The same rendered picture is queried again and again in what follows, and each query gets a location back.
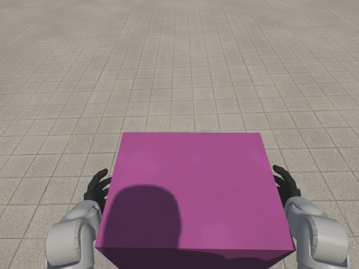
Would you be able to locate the carton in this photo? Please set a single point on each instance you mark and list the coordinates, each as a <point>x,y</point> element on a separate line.
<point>193,200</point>

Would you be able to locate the left robot hand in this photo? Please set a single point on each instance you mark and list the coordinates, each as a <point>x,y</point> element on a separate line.
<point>95,192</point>

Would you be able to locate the right robot forearm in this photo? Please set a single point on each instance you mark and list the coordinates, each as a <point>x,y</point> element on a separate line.
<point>322,242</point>

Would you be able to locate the right robot hand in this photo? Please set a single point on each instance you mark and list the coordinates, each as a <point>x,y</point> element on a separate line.
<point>287,185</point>

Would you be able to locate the left robot forearm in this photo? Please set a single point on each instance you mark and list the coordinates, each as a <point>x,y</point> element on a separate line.
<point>69,243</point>

